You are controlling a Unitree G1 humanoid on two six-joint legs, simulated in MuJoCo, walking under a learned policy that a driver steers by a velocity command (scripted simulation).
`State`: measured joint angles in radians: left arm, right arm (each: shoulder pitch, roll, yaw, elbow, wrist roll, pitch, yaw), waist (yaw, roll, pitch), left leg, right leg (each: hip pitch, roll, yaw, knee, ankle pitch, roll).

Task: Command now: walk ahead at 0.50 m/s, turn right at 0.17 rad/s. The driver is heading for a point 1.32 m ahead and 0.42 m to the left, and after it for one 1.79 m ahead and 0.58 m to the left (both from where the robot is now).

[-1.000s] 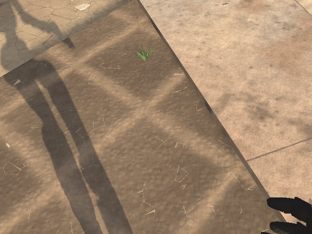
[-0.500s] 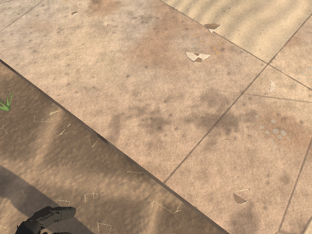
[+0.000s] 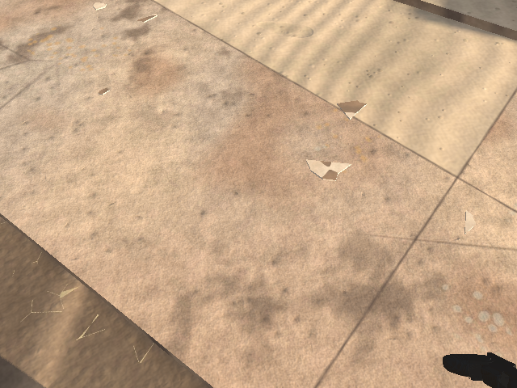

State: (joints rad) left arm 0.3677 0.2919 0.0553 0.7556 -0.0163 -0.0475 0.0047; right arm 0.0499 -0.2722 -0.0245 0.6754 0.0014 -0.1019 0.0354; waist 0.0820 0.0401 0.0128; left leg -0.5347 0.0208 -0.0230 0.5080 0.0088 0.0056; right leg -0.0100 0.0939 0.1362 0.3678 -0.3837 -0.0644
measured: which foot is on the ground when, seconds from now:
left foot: up 0.00-0.02, down 0.04-0.56, up 0.58-1.00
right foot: down 0.00-0.06, up 0.08-0.50, down 0.52-1.00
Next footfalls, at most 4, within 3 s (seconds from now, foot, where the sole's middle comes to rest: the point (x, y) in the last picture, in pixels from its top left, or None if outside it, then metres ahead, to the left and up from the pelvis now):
0.04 left None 0.19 0.12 -0.77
0.52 right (351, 385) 0.48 -0.13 -0.73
1.06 left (229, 302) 0.68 0.19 -0.73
1.56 right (256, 198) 1.04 0.15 -0.73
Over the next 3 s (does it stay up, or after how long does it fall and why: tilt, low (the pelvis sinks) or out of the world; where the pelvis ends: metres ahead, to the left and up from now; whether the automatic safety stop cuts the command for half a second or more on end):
stays up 1.48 0.59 0.04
